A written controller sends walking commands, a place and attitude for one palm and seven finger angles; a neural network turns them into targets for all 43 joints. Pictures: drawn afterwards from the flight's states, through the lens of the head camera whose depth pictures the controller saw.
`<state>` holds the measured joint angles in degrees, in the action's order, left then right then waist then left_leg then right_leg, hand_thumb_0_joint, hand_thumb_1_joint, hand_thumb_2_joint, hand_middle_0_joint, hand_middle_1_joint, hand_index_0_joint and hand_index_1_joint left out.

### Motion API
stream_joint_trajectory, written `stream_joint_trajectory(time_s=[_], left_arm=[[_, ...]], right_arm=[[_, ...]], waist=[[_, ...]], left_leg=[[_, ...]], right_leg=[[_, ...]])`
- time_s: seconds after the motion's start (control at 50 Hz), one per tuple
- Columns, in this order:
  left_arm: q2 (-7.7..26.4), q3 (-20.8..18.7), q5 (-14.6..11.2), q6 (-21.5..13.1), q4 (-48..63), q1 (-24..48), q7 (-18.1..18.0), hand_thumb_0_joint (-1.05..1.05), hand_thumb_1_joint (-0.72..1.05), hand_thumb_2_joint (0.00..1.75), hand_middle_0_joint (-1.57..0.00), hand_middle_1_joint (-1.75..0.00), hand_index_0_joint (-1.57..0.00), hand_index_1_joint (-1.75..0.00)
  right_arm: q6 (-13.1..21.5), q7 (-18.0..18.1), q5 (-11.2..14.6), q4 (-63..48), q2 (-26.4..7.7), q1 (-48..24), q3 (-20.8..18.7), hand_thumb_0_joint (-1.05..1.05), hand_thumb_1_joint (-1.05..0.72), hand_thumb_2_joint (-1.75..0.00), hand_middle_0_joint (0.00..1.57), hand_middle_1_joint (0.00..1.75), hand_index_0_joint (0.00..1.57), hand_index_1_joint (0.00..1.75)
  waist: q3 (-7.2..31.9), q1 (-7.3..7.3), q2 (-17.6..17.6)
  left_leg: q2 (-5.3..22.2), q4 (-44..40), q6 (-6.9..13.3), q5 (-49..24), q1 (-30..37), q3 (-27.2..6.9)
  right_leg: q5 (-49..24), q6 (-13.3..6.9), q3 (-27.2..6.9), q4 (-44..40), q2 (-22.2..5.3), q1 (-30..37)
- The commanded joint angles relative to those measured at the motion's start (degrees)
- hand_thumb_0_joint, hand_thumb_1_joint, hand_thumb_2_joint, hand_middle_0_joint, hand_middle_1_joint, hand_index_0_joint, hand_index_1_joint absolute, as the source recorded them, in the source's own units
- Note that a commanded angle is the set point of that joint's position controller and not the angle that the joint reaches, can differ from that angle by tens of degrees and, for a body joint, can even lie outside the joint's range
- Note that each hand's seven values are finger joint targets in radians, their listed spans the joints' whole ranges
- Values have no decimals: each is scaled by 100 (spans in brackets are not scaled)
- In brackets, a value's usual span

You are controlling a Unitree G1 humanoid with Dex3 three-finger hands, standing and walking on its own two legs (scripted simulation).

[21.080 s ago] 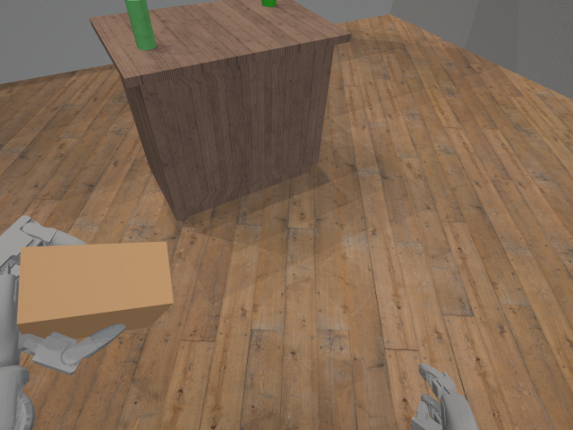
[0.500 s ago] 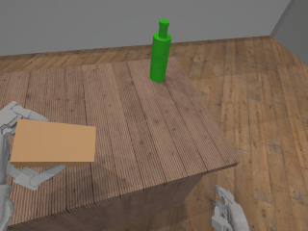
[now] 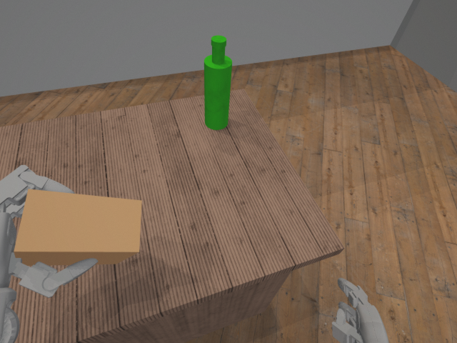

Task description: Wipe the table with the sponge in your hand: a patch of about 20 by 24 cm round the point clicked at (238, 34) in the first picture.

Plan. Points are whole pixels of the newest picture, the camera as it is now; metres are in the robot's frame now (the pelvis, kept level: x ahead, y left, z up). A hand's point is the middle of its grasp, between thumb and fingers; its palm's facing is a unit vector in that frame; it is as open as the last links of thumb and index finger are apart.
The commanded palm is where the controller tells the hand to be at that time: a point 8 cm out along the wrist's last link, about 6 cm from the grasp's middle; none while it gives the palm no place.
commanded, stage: look again from close up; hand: left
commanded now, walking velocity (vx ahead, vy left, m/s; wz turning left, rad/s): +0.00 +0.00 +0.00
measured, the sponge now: (97, 233) +0.23 +0.20 +0.13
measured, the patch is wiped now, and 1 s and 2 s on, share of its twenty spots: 0.00 0.00 0.00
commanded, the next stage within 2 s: shuffle to correct the standing spot in 0.42 s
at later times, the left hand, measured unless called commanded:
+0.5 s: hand (40, 235) +0.21 +0.26 +0.15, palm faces +0.36 -0.85 -0.39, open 10.8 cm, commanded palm +0.15 +0.29 +0.17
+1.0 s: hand (71, 232) +0.21 +0.22 +0.15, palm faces +0.32 -0.85 -0.41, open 10.8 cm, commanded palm +0.15 +0.26 +0.17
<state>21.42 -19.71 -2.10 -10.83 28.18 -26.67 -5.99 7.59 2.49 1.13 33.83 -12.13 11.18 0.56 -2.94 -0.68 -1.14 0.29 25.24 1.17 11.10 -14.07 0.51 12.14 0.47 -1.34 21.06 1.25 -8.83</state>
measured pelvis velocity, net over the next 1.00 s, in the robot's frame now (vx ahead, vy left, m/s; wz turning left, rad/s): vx -0.01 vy -0.02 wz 0.00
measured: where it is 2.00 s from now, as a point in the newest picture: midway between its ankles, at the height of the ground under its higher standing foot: outside the picture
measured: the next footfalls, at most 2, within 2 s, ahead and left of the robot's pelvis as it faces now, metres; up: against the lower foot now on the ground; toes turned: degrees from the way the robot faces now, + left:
none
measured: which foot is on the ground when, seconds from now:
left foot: down 0.00-1.00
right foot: down 0.00-1.00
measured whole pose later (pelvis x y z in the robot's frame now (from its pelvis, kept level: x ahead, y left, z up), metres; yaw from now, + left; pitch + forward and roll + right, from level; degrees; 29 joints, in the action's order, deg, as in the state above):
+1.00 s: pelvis -0.01 -0.02 +0.00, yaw +0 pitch +0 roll -2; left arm 22.5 -20.8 -3.4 -9.4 31.0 -27.1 -5.5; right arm 6.1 1.5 1.2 32.3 -9.9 10.3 0.7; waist -4.7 -0.5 -1.0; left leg 2.5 26.4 -0.7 11.1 -15.5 -0.5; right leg 11.7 -1.3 -0.4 21.4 3.5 -9.9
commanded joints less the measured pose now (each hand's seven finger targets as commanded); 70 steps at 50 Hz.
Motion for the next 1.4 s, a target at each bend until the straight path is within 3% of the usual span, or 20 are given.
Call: stream_joint_trajectory(time_s=[0.0,0.02,0.18,0.36,0.4,0.5,0.52,0.6,0.62,0.66,0.84,0.98,1.02,1.1,1.12,1.18,1.2,1.28,1.32,1.38], left_arm=[[1006,-751,-35,-353,1187,376,-156,0,10,130,-120,-160,-120,-160],[874,-647,-57,-343,1085,343,-142,0,10,130,-120,-160,-120,-160],[894,-574,-45,-289,1226,549,-134,0,10,130,-120,-160,-120,-160],[899,-611,-17,-291,1209,574,-154,0,10,130,-120,-160,-120,-160],[975,-675,8,-311,1344,604,-152,0,10,130,-120,-160,-120,-160],[974,-679,2,-332,1369,482,-147,0,10,130,-120,-160,-120,-160],[824,-551,-19,-343,1331,486,-129,0,10,130,-120,-160,-120,-160],[1028,-728,-28,-332,1427,649,-128,0,10,130,-120,-160,-120,-160],[856,-588,-56,-339,1369,619,-103,0,10,130,-120,-160,-120,-160],[942,-666,-65,-333,1383,641,-103,0,10,130,-120,-160,-120,-160],[995,-724,-127,-343,1653,426,-75,0,10,130,-120,-160,-120,-160],[1030,-829,-246,-250,1565,209,-53,0,10,130,-120,-160,-120,-160],[956,-778,-278,-209,1480,108,-42,0,10,130,-120,-160,-120,-160],[1170,-949,-332,-194,1630,48,-54,0,10,130,-120,-160,-120,-160],[1044,-832,-352,-220,1633,33,-22,0,10,130,-120,-160,-120,-160],[1220,-1046,-352,-325,1669,35,-24,0,10,130,-120,-160,-120,-160],[1220,-1038,-358,-323,1668,-3,-66,0,10,130,-120,-160,-120,-160],[1291,-1175,-318,-539,1635,-80,-76,0,10,130,-120,-160,-120,-160],[1104,-1046,-385,-449,1474,-415,-142,0,10,130,-120,-160,-120,-160],[1117,-1011,-390,-338,1525,-341,-219,0,10,130,-120,-160,-120,-160]], right_arm=[[248,86,26,-889,-670,-530,-282,0,-90,-90,20,30,20,30],[215,97,20,-901,-641,-472,-276,0,-90,-90,20,30,20,30],[159,114,20,-952,-643,-522,-266,0,-90,-90,20,30,20,30],[167,129,4,-959,-624,-519,-252,0,-90,-90,20,30,20,30],[193,112,9,-939,-630,-535,-252,0,-90,-90,20,30,20,30],[231,113,9,-918,-612,-535,-245,0,-90,-90,20,30,20,30],[228,119,3,-933,-580,-500,-236,0,-90,-90,20,30,20,30],[248,104,8,-928,-600,-526,-251,0,-90,-90,20,30,20,30],[238,102,0,-953,-565,-487,-251,0,-90,-90,20,30,20,30],[227,87,-3,-960,-583,-435,-293,0,-90,-90,20,30,20,30],[181,-11,6,-1042,-577,-428,-345,0,-90,-90,20,30,20,30],[95,1,46,-1059,-598,-436,-405,0,-90,-90,20,30,20,30],[69,18,48,-1050,-586,-472,-386,0,-90,-90,20,30,20,30],[57,66,68,-1107,-558,-569,-382,0,-90,-90,20,30,20,30],[43,71,37,-1131,-562,-527,-367,0,-90,-90,20,30,20,30],[36,89,9,-1132,-573,-457,-417,0,-90,-90,20,30,20,30],[31,93,34,-1091,-539,-504,-391,0,-90,-90,20,30,20,30],[46,109,-26,-1068,-551,-402,-435,0,-90,-90,20,30,20,30],[3,94,25,-1071,-528,-459,-374,0,-90,-90,20,30,20,30],[10,115,71,-1069,-552,-490,-327,0,-90,-90,20,30,20,30]], waist=[[1007,-40,412],[977,-32,341],[949,-39,375],[755,-20,544],[883,-21,474],[957,-21,553],[921,1,584],[877,-5,712],[847,5,783],[877,0,779],[1016,17,983],[1146,32,595],[1122,47,583],[1011,15,475],[993,9,477],[1012,0,174],[1029,37,217],[1032,55,-66],[1218,30,6],[1066,24,-96]], left_leg=[[492,-282,30,-828,575,-391],[500,-299,47,-830,555,-430],[543,-394,66,-748,565,-478],[570,-642,77,124,288,-567],[578,-664,59,160,358,-563],[593,-651,53,-17,385,-562],[610,-699,43,-26,387,-604],[801,-899,-48,-193,401,-705],[850,-914,-47,-200,409,-742],[926,-852,-58,-367,436,-756],[998,-528,2,-601,478,-682],[918,-11,-3,-1248,583,-551],[888,49,9,-1148,610,-472],[878,221,-23,-1320,484,-433],[851,283,-30,-1236,425,-378],[732,596,-73,-986,288,-290],[668,626,-86,-953,316,-298],[457,925,-78,-377,228,-185],[389,954,-75,122,335,-218],[282,1104,-61,617,433,-249]], right_leg=[[-1222,-173,-378,-254,-551,80],[-1214,-180,-336,-271,-573,107],[-1083,-176,-305,-299,-582,128],[-528,-180,-255,-370,-515,89],[-509,-173,-213,-291,-461,135],[-661,-161,-172,-250,-472,219],[-626,-161,-124,-249,-453,205],[-543,-91,-3,-64,-314,186],[-494,-88,45,-63,-312,168],[-529,-78,47,-54,-325,177],[-674,-99,34,-69,-314,116],[-1348,-184,-235,-117,-446,56],[-1353,-188,-273,-153,-439,-41],[-1674,-210,-412,-139,-540,-180],[-1664,-202,-416,-153,-554,-220],[-1959,-183,-552,-175,-721,-325],[-1967,-284,-631,-151,-780,-411],[-1775,-186,-723,-268,-969,-721],[-742,-287,-980,-385,-1089,-848],[729,-313,-1275,-754,-1227,-1254]])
